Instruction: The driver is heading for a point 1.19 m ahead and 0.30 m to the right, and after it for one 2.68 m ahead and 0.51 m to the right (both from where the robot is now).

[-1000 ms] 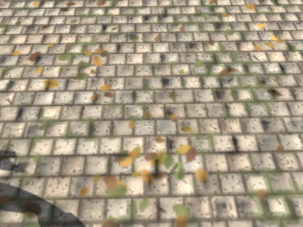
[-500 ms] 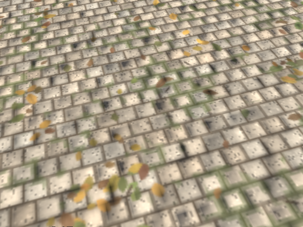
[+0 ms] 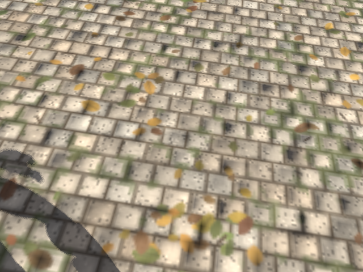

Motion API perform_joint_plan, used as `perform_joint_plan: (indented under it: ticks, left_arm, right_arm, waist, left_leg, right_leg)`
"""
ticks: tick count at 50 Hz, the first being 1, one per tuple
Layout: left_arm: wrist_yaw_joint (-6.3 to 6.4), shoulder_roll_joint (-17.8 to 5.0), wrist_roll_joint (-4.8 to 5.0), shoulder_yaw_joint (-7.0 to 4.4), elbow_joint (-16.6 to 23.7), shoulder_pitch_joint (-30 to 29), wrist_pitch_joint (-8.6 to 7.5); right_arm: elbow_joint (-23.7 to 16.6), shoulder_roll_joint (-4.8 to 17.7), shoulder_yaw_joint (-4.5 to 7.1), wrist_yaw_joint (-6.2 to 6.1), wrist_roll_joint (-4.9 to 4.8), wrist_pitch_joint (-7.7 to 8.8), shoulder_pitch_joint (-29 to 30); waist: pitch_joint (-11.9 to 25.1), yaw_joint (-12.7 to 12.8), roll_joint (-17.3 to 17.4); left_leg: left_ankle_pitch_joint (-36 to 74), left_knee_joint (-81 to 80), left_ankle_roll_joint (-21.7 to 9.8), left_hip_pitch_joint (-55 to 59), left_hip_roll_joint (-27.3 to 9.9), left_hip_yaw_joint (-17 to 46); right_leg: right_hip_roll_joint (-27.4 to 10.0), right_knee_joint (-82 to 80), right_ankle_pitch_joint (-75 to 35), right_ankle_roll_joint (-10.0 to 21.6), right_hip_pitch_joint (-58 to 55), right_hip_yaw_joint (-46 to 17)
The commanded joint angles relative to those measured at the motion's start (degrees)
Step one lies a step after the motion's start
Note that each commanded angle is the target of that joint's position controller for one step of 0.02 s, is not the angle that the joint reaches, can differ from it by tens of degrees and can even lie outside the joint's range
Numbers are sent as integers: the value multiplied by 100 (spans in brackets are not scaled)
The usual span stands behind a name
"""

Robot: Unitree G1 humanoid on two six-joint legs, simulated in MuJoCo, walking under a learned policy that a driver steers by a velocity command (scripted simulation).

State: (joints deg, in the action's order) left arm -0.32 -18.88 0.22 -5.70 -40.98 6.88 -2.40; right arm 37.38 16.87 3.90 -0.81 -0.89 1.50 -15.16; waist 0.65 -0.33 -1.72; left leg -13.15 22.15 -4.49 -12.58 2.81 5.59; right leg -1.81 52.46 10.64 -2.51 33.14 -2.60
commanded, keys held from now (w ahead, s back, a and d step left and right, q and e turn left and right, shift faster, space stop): w+e+shift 0.02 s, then e+shift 0.38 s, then w+e+shift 0.22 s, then w+q+shift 0.38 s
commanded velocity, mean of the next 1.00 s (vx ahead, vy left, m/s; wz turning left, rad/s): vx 0.51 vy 0.00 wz -0.32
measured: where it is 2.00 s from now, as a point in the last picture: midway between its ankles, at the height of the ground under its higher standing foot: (216, 113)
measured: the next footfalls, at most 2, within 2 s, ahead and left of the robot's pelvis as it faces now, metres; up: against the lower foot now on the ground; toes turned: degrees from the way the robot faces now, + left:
right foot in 0.32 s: +0.28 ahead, -0.16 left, +0.00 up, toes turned -10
left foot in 0.78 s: +0.46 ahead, -0.01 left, +0.00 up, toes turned -28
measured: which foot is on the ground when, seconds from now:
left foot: down 0.00-0.32, up 0.34-0.76, down 0.78-1.00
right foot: up 0.00-0.30, down 0.32-0.78, up 0.80-1.00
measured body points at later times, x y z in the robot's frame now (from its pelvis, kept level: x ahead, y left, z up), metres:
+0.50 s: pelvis +0.19 -0.07 -0.02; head +0.23 -0.09 +0.43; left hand +0.40 +0.17 -0.11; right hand +0.27 -0.37 -0.11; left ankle +0.20 +0.09 -0.67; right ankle +0.24 -0.15 -0.75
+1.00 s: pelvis +0.46 -0.09 +0.00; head +0.48 -0.06 +0.45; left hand +0.73 +0.05 -0.10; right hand +0.31 -0.33 -0.11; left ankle +0.42 +0.01 -0.75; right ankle +0.42 -0.25 -0.68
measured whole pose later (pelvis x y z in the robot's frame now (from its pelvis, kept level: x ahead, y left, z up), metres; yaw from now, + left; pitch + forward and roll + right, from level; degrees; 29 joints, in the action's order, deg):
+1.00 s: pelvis +0.46 -0.09 +0.00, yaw -20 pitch +3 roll -2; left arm -2.6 -17.3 -4.1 -0.5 -35.2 8.7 -2.2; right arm 46.1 15.5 1.9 1.4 0.3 3.4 -31.1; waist 2.7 -5.6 -2.6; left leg -15.7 20.0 -5.1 -7.1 4.4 7.3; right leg -0.9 55.7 13.2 -0.7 32.9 -1.8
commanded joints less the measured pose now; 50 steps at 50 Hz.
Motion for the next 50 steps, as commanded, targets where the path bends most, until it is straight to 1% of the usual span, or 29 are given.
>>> perform_joint_plan:
  ticks: [1, 5, 9, 13, 14, 15, 16, 17, 18, 19, 20, 21, 23, 26, 29, 30, 32, 34, 35, 38, 39, 40, 41, 42, 43, 44, 46, 47, 50]
  left_arm:
    - [-36, -258, 37, 21, 438, -629, -214]
    - [-123, -238, 72, 73, 470, -691, -246]
    - [-288, -218, 101, 101, 530, -531, -241]
    - [-426, -403, 48, 9, 634, -160, -198]
    - [-418, -528, 49, -60, 555, 251, -190]
    - [-365, -742, 49, -179, 394, 969, -199]
    - [-245, -1049, 56, -290, 363, 1603, -199]
    - [-134, -1490, 62, -276, 500, 1487, -167]
    - [-158, -1467, -76, -275, 693, 1536, -153]
    - [-132, -1163, -13, -246, 831, 1210, -90]
    - [-71, -912, 88, -163, 910, 862, -14]
    - [-30, -774, 181, -103, 944, 800, 36]
    - [25, -790, 178, -75, 1062, 487, 76]
    - [134, -847, 104, -88, 1104, 459, 62]
    - [199, -937, 146, -103, 1054, 634, 81]
    - [18, -1196, -256, -187, 792, 847, 201]
    - [-140, -977, -203, -131, 839, 862, 253]
    - [-227, -775, -158, -44, 809, 895, 178]
    - [-254, -811, -169, -41, 812, 884, 128]
    - [-243, -786, -186, 9, 803, 699, 32]
    - [-193, -590, -205, 82, 803, 600, 5]
    - [-139, -172, -211, 215, 910, 335, -60]
    - [-125, -103, -178, 285, 1225, 460, -129]
    - [-89, -395, -333, 258, 1126, 392, -143]
    - [-106, -515, -403, 237, 1056, 254, -166]
    - [-126, -567, -461, 242, 1007, 134, -180]
    - [-192, -406, -507, 320, 1041, -48, -126]
    - [-212, -357, -479, 354, 1054, -132, -91]
    - [-234, -272, -398, 436, 1143, -585, -51]
  right_arm:
    - [-219, 899, 191, -18, 67, 237, -315]
    - [-101, 888, 136, 32, 218, 289, -259]
    - [-32, 956, 150, 26, 199, 225, 68]
    - [-62, 1032, 203, -132, 44, 30, 278]
    - [-91, 1046, 217, -186, 21, -12, 340]
    - [-132, 966, 188, -224, 7, -34, 420]
    - [-227, 806, 120, -216, 79, 29, 335]
    - [-388, 3, -96, -88, 484, 111, -157]
    - [-426, 475, -83, 19, 240, 237, -502]
    - [-466, 899, -5, 70, 64, 290, 62]
    - [-577, 910, -6, 52, 76, 269, 477]
    - [-566, 847, -13, 31, 158, 251, 535]
    - [-641, 833, 15, 74, 178, 210, 554]
    - [-510, 635, -34, 72, 188, 295, 566]
    - [-492, 513, -70, 70, 140, 398, 823]
    - [-348, 394, -219, 174, 547, 100, 639]
    - [-422, 434, -218, 213, 428, -37, 814]
    - [-396, 473, -227, 192, 305, 31, 837]
    - [-402, 555, -213, 172, 268, 79, 841]
    - [-300, 726, -139, 140, 270, 170, 309]
    - [-76, 802, -100, 123, 317, 225, -420]
    - [168, 1195, -5, 93, 426, 300, -1376]
    - [166, 1735, 171, 202, 348, 251, -1239]
    - [52, 1387, 147, 286, 242, 218, -964]
    - [20, 1189, 119, 313, 187, 219, -858]
    - [100, 1065, 102, 313, 192, 242, -989]
    - [340, 884, 46, 236, 125, 296, -1235]
    - [451, 812, 35, 212, 101, 301, -1354]
    - [672, 782, 74, 147, 84, 267, -1644]
  waist:
    - [46, -380, 1143]
    - [-468, -474, 873]
    - [-444, -401, 755]
    - [-33, -186, 796]
    - [224, 6, 817]
    - [585, 376, 648]
    - [1004, 698, 101]
    - [1423, 40, -1481]
    - [2680, 197, -1359]
    - [2276, 439, -602]
    - [1549, 367, -153]
    - [1264, 217, 319]
    - [639, -70, -5]
    - [307, -38, -247]
    - [275, 115, -410]
    - [332, 175, -617]
    - [151, 275, -737]
    - [164, 348, -840]
    - [155, 365, -831]
    - [72, -18, -460]
    - [127, -346, -84]
    - [141, -741, 1192]
    - [-156, -413, 2222]
    - [-399, -244, 1079]
    - [-352, -209, 584]
    - [-254, -263, 427]
    - [-369, -288, 784]
    - [-405, -313, 896]
    - [-430, -438, 776]
  left_leg:
    - [-1323, -1266, -759, 996, -1446, 1249]
    - [469, -1278, -697, 1036, -1541, 601]
    - [2370, -898, -560, 842, -1498, -276]
    - [4252, 216, -328, 1092, -1515, -630]
    - [4895, 840, -211, 1060, -1437, -726]
    - [4954, 1874, -2, 801, -1205, -903]
    - [3341, 3453, 382, -219, -847, -1011]
    - [-2384, 5376, 755, -1917, 175, -887]
    - [-2610, 6564, 822, -2809, 503, 293]
    - [-1927, 6471, 722, -3089, 105, 479]
    - [-1456, 6097, 679, -3182, -80, 377]
    - [-1142, 5541, 625, -3022, -314, 383]
    - [-772, 4389, 568, -2546, -422, 289]
    - [-643, 3272, 704, -2156, -333, 75]
    - [-65, 2375, 861, -1988, -176, 43]
    - [-94, 2420, 921, -1821, -287, -310]
    - [-24, 2018, 993, -1651, -285, -456]
    - [316, 1596, 892, -1192, -426, -565]
    - [321, 1463, 770, -1007, -484, -610]
    - [-145, 924, 316, -153, -475, -800]
    - [-601, 721, 188, 482, -470, -591]
    - [-2113, -139, -44, 1040, -1322, 1087]
    - [-3719, -1516, -524, 1606, -2176, 4261]
    - [-3887, -1461, -734, 1663, -2237, 4647]
    - [-3297, -1150, -717, 1586, -1984, 3866]
    - [-2703, -1043, -650, 1422, -1653, 3139]
    - [-1901, -1270, -660, 1083, -1177, 2438]
    - [-1469, -1327, -711, 1040, -1059, 2289]
    - [-368, -1357, -881, 1209, -958, 2094]
  right_leg:
    - [-201, -695, -713, -20, 963, 97]
    - [-287, -1162, -884, 76, 1062, 113]
    - [-169, -1419, -1026, 183, 508, 292]
    - [147, -1638, -417, 403, -72, 719]
    - [372, -1736, -262, 517, -576, 850]
    - [612, -2169, -619, 716, -1514, 843]
    - [167, -2514, -1800, 1081, -2875, -27]
    - [-1244, -2132, -4618, 1848, -4190, -2256]
    - [-1922, -2788, -3098, 2845, -5271, -4284]
    - [-1616, -3024, -1888, 2552, -4903, -3664]
    - [-1302, -3168, -1154, 2225, -4118, -3101]
    - [-1024, -3460, 305, 2036, -3398, -2915]
    - [-623, -4052, 2149, 1889, -2285, -2861]
    - [-378, -4146, 2132, 1874, -1555, -2575]
    - [-214, -3968, 2016, 1770, -1502, -2496]
    - [53, -3803, 2050, 1542, -1492, -2180]
    - [108, -3817, 2141, 1465, -1275, -2196]
    - [-103, -3834, 2100, 1436, -1213, -2231]
    - [-251, -3841, 2192, 1424, -1225, -2311]
    - [-400, -3419, 2382, 1278, -1114, -2188]
    - [-187, -2623, 2223, 1161, -847, -1838]
    - [409, -417, 1323, 917, -247, -835]
    - [953, 718, 1768, 655, 1605, 42]
    - [499, 1281, 1308, 627, 2120, -239]
    - [258, 1326, 750, 528, 2015, -268]
    - [116, 1156, 541, 437, 1715, -231]
    - [-31, 653, 412, 258, 1290, -118]
    - [-12, 499, 298, 191, 1193, -34]
    - [53, -39, 71, 47, 1319, 153]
